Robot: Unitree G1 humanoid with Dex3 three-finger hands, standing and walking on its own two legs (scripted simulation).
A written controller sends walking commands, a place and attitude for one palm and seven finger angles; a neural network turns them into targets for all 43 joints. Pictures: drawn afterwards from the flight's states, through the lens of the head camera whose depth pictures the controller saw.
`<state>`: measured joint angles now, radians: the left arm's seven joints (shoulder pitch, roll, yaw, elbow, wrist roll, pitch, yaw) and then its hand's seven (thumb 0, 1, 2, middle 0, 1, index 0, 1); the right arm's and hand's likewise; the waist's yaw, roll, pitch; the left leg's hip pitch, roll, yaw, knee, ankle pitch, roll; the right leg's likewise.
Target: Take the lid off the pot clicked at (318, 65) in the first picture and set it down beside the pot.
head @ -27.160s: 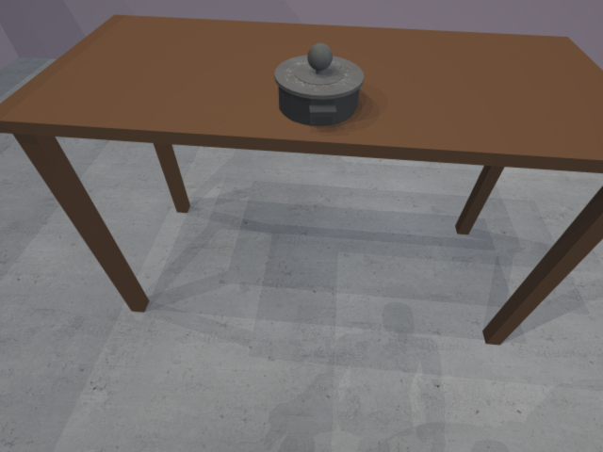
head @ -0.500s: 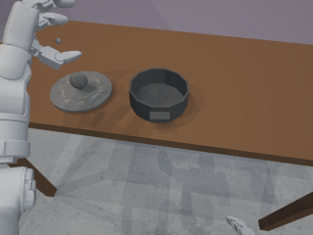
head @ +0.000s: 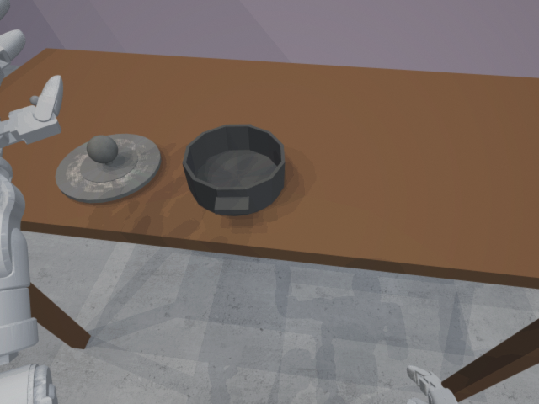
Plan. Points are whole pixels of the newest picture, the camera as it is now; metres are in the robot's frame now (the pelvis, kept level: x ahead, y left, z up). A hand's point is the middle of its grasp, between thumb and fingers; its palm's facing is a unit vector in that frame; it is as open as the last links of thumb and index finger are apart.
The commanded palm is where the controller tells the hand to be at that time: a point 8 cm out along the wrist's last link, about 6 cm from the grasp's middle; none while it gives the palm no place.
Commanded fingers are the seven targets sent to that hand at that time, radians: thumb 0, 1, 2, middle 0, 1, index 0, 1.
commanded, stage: draw the hand back to the body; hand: left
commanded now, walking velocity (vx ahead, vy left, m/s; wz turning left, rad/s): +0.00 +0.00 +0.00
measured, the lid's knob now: (102, 149) +0.49 +0.35 +0.10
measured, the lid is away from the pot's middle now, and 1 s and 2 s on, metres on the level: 0.24 0.24 0.24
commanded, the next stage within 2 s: step back with the hand held close in 1.12 s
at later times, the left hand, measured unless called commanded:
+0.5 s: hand out of the picture +0.22 +0.26 +0.29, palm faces +0.54 -0.82 -0.19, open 7.5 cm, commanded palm +0.17 +0.28 +0.28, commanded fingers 0.00 0.90 0.90 -0.20 -0.30 -0.20 -0.30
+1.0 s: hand out of the picture +0.15 +0.27 +0.28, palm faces +0.51 -0.82 -0.27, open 7.4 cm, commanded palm +0.10 +0.31 +0.27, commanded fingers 0.00 0.90 0.90 -0.20 -0.30 -0.20 -0.30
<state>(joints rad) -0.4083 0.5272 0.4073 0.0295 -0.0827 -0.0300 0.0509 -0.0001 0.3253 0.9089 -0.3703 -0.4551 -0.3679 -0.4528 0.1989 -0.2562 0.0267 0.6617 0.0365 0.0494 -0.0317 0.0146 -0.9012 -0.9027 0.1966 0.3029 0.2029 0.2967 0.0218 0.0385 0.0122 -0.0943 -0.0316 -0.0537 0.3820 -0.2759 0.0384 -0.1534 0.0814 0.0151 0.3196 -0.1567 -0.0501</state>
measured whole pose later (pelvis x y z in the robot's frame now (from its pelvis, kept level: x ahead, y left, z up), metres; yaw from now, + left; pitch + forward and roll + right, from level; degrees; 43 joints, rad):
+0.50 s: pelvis -0.04 -0.02 +0.00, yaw +1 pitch -6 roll -1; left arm -0.14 0.45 0.42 -0.23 -0.13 -0.04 0.10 0.01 0.86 0.90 -0.22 -0.31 -0.21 -0.31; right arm 0.10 -0.23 0.03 0.68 0.03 0.00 -0.04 0.01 -0.90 -0.90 0.20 0.30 0.20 0.30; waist 0.06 0.07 0.03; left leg -0.08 -0.02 -0.07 0.44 -0.26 0.01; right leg -0.13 0.09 0.00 0.36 -0.14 -0.07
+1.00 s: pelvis -0.03 +0.03 +0.00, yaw +0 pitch -7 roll -1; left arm 0.23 0.41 0.44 -0.61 -0.12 -0.10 0.08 0.01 0.89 0.90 -0.21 -0.31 -0.21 -0.30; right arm 0.14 -0.20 0.05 0.69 0.00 -0.07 -0.02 0.02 -0.90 -0.90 0.20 0.30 0.20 0.30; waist 0.09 0.03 0.03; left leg -0.01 -0.07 -0.03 0.39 -0.25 0.07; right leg -0.08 0.04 0.03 0.34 -0.14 -0.01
